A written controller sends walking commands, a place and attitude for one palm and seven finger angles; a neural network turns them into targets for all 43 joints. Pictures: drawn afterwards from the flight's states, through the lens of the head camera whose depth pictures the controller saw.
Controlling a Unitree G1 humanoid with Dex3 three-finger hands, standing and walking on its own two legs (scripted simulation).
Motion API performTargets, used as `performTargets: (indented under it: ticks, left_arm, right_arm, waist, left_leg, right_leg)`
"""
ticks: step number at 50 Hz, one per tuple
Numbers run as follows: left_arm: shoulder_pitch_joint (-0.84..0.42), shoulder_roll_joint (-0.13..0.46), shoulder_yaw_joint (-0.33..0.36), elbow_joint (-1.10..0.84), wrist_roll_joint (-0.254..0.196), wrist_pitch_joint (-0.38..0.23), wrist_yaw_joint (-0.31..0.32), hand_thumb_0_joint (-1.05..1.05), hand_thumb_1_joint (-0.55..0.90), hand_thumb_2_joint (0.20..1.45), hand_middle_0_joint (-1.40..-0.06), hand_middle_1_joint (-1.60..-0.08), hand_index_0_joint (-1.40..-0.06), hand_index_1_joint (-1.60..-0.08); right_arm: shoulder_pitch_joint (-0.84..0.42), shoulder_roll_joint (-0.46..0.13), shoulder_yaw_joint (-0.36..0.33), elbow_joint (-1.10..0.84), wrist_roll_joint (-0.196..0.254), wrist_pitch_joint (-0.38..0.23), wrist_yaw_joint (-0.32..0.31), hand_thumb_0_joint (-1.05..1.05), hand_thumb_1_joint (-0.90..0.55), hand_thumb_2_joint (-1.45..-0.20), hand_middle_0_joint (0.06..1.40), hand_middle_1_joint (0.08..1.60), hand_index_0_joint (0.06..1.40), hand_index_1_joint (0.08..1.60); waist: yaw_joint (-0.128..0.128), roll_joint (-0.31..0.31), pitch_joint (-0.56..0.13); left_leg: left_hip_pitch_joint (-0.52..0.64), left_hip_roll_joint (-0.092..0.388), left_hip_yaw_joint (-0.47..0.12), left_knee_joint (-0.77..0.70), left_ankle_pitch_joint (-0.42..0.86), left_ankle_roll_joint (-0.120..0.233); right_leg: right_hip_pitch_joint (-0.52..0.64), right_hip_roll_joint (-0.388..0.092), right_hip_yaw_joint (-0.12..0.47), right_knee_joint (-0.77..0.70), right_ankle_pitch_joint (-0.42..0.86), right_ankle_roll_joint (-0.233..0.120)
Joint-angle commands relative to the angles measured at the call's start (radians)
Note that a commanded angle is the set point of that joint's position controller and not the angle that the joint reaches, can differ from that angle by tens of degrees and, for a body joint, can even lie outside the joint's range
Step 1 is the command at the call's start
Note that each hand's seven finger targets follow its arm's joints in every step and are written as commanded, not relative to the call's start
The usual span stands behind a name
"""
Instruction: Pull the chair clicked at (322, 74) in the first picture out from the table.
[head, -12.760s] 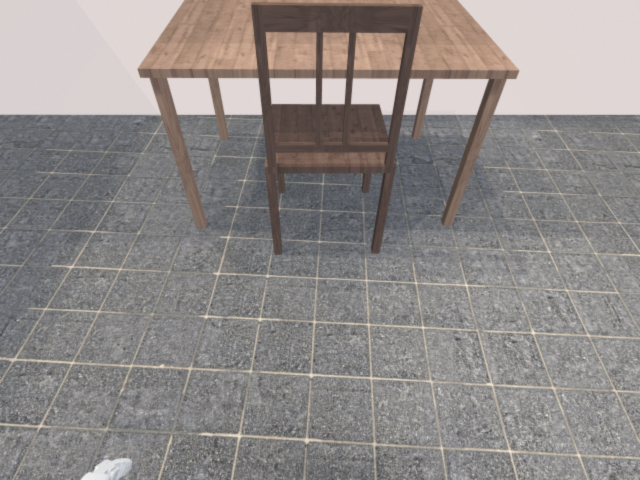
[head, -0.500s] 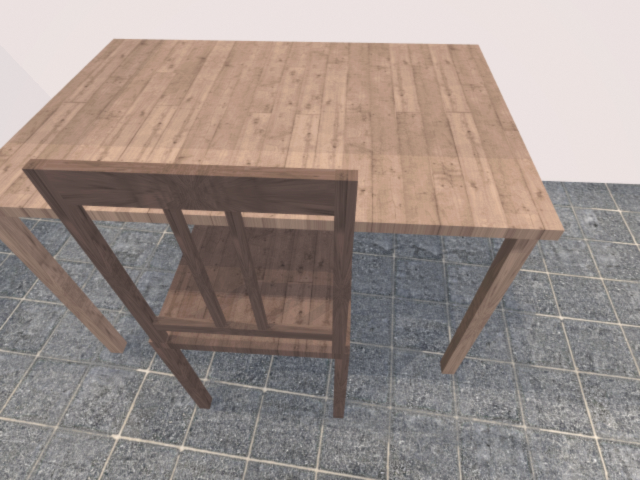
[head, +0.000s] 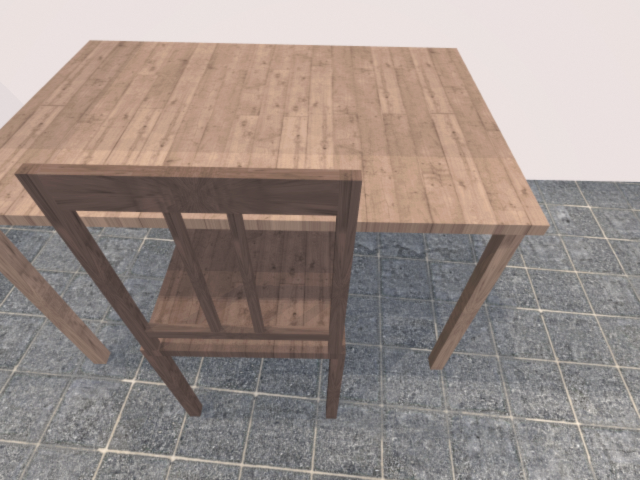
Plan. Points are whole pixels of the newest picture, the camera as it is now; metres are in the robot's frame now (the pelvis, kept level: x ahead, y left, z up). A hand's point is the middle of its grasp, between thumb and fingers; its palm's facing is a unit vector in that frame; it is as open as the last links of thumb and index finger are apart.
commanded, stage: come to a stop and stand still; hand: left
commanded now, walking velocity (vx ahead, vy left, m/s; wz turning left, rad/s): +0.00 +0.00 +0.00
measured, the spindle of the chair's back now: (197, 279) +0.43 +0.23 -0.06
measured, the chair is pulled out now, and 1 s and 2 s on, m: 0.00 0.00 0.00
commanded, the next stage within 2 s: look again from close up in 0.68 s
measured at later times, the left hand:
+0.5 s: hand out of the picture +0.02 +0.14 -0.17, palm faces +0.04 -0.97 -0.25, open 7.4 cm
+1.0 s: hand out of the picture +0.02 +0.14 -0.17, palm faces +0.03 -0.97 -0.23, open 7.4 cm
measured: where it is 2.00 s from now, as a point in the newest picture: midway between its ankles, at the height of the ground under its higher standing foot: outside the picture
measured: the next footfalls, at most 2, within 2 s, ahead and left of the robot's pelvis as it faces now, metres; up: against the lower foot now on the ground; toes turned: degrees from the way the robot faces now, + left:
none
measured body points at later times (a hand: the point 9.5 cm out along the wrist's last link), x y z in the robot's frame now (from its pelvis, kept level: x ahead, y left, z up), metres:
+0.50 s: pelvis +0.02 -0.04 +0.00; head +0.04 -0.06 +0.45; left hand +0.02 +0.19 -0.15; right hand +0.06 -0.27 -0.17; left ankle -0.01 +0.07 -0.74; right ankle -0.04 -0.12 -0.74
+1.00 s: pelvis +0.01 -0.04 +0.00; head +0.04 -0.04 +0.45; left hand +0.02 +0.19 -0.15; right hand +0.04 -0.26 -0.16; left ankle -0.01 +0.07 -0.74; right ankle -0.04 -0.12 -0.74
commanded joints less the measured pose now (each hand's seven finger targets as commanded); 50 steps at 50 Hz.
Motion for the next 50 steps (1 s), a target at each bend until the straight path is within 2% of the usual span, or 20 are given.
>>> performTargets:
  ticks: [1,2,3,4,6,8,10,13,15,17,18,24,25,27,28,31,38,50]
  left_arm:
    - [0.078,0.072,0.014,-0.008,-0.007,-0.024,0.010,0.000,0.900,0.900,-0.200,-0.300,-0.200,-0.300]
    - [-0.024,0.205,0.003,-0.081,-0.032,-0.039,0.005,0.000,0.900,0.900,-0.200,-0.300,-0.200,-0.300]
    - [0.069,0.124,0.012,-0.088,-0.010,-0.013,0.005,0.000,0.900,0.900,-0.200,-0.300,-0.200,-0.300]
    - [0.097,0.086,0.005,-0.081,-0.001,-0.016,0.005,0.000,0.900,0.900,-0.200,-0.300,-0.200,-0.300]
    - [0.117,0.095,0.005,-0.079,-0.003,-0.030,0.006,0.000,0.900,0.900,-0.200,-0.300,-0.200,-0.300]
    - [0.100,0.110,0.009,-0.073,-0.010,-0.041,0.009,0.000,0.900,0.900,-0.200,-0.300,-0.200,-0.300]
    - [0.080,0.105,0.014,-0.072,-0.011,-0.046,0.013,0.000,0.900,0.900,-0.200,-0.300,-0.200,-0.300]
    - [0.077,0.109,0.018,-0.074,-0.011,-0.051,0.017,0.000,0.900,0.900,-0.200,-0.300,-0.200,-0.300]
    - [0.068,0.111,0.020,-0.072,-0.010,-0.052,0.019,0.000,0.900,0.900,-0.200,-0.300,-0.200,-0.300]
    - [0.068,0.124,0.023,-0.075,-0.008,-0.052,0.021,0.000,0.900,0.900,-0.200,-0.300,-0.200,-0.300]
    - [0.064,0.124,0.024,-0.073,-0.009,-0.053,0.022,0.000,0.900,0.900,-0.200,-0.300,-0.200,-0.300]
    - [0.048,0.142,0.028,-0.073,-0.007,-0.046,0.024,0.000,0.900,0.900,-0.200,-0.300,-0.200,-0.300]
    - [0.044,0.145,0.029,-0.074,-0.007,-0.047,0.024,0.000,0.900,0.900,-0.200,-0.300,-0.200,-0.300]
    - [0.035,0.156,0.028,-0.081,-0.005,-0.044,0.024,0.000,0.900,0.900,-0.200,-0.300,-0.200,-0.300]
    - [0.035,0.155,0.028,-0.083,-0.005,-0.045,0.024,0.000,0.900,0.900,-0.200,-0.300,-0.200,-0.300]
    - [0.028,0.161,0.030,-0.085,-0.006,-0.045,0.024,0.000,0.900,0.900,-0.200,-0.300,-0.200,-0.300]
    - [0.016,0.165,0.025,-0.094,-0.005,-0.041,0.023,0.000,0.900,0.900,-0.200,-0.300,-0.200,-0.300]
    - [0.033,0.154,0.020,-0.084,-0.008,-0.041,0.020,0.000,0.900,0.900,-0.200,-0.300,-0.200,-0.300]
  right_arm:
    - [0.092,-0.082,-0.014,0.000,0.009,-0.023,-0.006,0.000,-0.900,-0.900,0.200,0.300,0.200,0.300]
    - [0.029,-0.160,-0.016,-0.110,-0.003,-0.009,-0.001,0.000,-0.900,-0.900,0.200,0.300,0.200,0.300]
    - [0.053,-0.131,-0.040,-0.105,-0.022,-0.025,-0.005,0.000,-0.900,-0.900,0.200,0.300,0.200,0.300]
    - [0.034,-0.123,-0.044,-0.107,-0.018,-0.023,-0.005,0.000,-0.900,-0.900,0.200,0.300,0.200,0.300]
    - [0.011,-0.090,-0.037,-0.119,-0.005,-0.020,0.001,0.000,-0.900,-0.900,0.200,0.300,0.200,0.300]
    - [0.016,-0.083,-0.033,-0.119,-0.004,-0.015,0.006,0.000,-0.900,-0.900,0.200,0.300,0.200,0.300]
    - [0.026,-0.086,-0.035,-0.109,-0.004,-0.013,0.008,0.000,-0.900,-0.900,0.200,0.300,0.200,0.300]
    - [0.018,-0.091,-0.033,-0.099,-0.003,-0.008,0.010,0.000,-0.900,-0.900,0.200,0.300,0.200,0.300]
    - [0.010,-0.097,-0.032,-0.091,-0.002,-0.006,0.010,0.000,-0.900,-0.900,0.200,0.300,0.200,0.300]
    - [-0.003,-0.102,-0.031,-0.088,-0.003,-0.005,0.010,0.000,-0.900,-0.900,0.200,0.300,0.200,0.300]
    - [-0.006,-0.107,-0.030,-0.085,-0.002,-0.006,0.009,0.000,-0.900,-0.900,0.200,0.300,0.200,0.300]
    - [-0.055,-0.122,-0.028,-0.085,-0.001,0.003,0.009,0.000,-0.900,-0.900,0.200,0.300,0.200,0.300]
    - [-0.058,-0.123,-0.029,-0.085,-0.001,0.003,0.009,0.000,-0.900,-0.900,0.200,0.300,0.200,0.300]
    - [-0.068,-0.128,-0.027,-0.088,0.000,0.005,0.010,0.000,-0.900,-0.900,0.200,0.300,0.200,0.300]
    - [-0.071,-0.131,-0.028,-0.088,0.000,0.005,0.010,0.000,-0.900,-0.900,0.200,0.300,0.200,0.300]
    - [-0.081,-0.132,-0.028,-0.087,0.001,0.005,0.009,0.000,-0.900,-0.900,0.200,0.300,0.200,0.300]
    - [-0.081,-0.135,-0.027,-0.080,0.001,0.005,0.011,0.000,-0.900,-0.900,0.200,0.300,0.200,0.300]
    - [-0.037,-0.129,-0.020,-0.043,0.001,-0.006,0.008,0.000,-0.900,-0.900,0.200,0.300,0.200,0.300]
  waist:
    - [-0.006,-0.013,0.019]
    - [-0.035,0.159,0.089]
    - [0.004,0.108,0.066]
    - [0.012,0.097,0.063]
    - [0.023,0.060,0.023]
    - [0.012,-0.014,-0.003]
    - [-0.002,-0.015,0.006]
    - [-0.002,-0.044,0.001]
    - [-0.007,-0.046,0.012]
    - [0.001,-0.037,-0.008]
    - [-0.004,-0.029,-0.019]
    - [0.005,-0.043,0.020]
    - [0.005,-0.029,0.008]
    - [0.008,-0.036,0.005]
    - [0.007,-0.016,-0.002]
    - [0.009,-0.021,-0.010]
    - [0.009,-0.017,0.006]
    - [0.012,-0.004,-0.009]
  left_leg:
    - [0.101,0.147,-0.171,-0.095,0.214,-0.014]
    - [0.000,0.076,-0.192,-0.135,0.238,-0.005]
    - [-0.079,0.188,-0.257,-0.180,-0.010,-0.017]
    - [-0.094,0.177,-0.264,-0.179,-0.019,-0.006]
    - [-0.059,0.129,-0.226,-0.108,0.028,-0.013]
    - [-0.022,0.105,-0.203,-0.035,0.074,-0.021]
    - [-0.002,0.103,-0.195,-0.015,0.128,-0.024]
    - [0.016,0.104,-0.185,0.010,0.164,-0.024]
    - [0.019,0.104,-0.184,0.012,0.191,-0.027]
    - [0.039,0.109,-0.169,0.021,0.235,-0.027]
    - [0.046,0.109,-0.171,0.024,0.257,-0.028]
    - [0.038,0.109,-0.161,0.018,0.232,-0.034]
    - [0.047,0.110,-0.161,0.016,0.235,-0.035]
    - [0.052,0.113,-0.155,0.013,0.241,-0.035]
    - [0.059,0.113,-0.157,0.013,0.243,-0.035]
    - [0.064,0.116,-0.158,0.010,0.248,-0.037]
    - [0.066,0.122,-0.163,-0.012,0.224,-0.035]
    - [0.077,0.134,-0.175,-0.031,0.287,-0.025]
  right_leg:
    - [-0.077,-0.064,0.068,-0.101,0.214,-0.043]
    - [-0.120,0.015,-0.004,0.026,0.082,-0.066]
    - [-0.143,-0.009,0.009,0.074,-0.024,-0.055]
    - [-0.123,-0.018,0.017,0.055,0.044,-0.064]
    - [-0.095,-0.047,0.049,-0.024,0.120,-0.072]
    - [-0.092,-0.064,0.091,-0.068,0.135,-0.078]
    - [-0.099,-0.072,0.095,-0.073,0.169,-0.076]
    - [-0.082,-0.083,0.109,-0.084,0.252,-0.072]
    - [-0.075,-0.086,0.103,-0.072,0.313,-0.068]
    - [-0.053,-0.090,0.100,-0.063,0.395,-0.063]
    - [-0.038,-0.092,0.095,-0.053,0.431,-0.061]
    - [-0.037,-0.100,0.092,-0.069,0.465,-0.045]
    - [-0.031,-0.101,0.093,-0.067,0.471,-0.044]
    - [-0.026,-0.098,0.090,-0.073,0.481,-0.038]
    - [-0.026,-0.101,0.093,-0.073,0.478,-0.037]
    - [-0.016,-0.102,0.092,-0.077,0.493,-0.032]
    - [-0.040,-0.088,0.093,-0.099,0.390,-0.026]
    - [-0.035,-0.083,0.082,-0.094,0.349,-0.040]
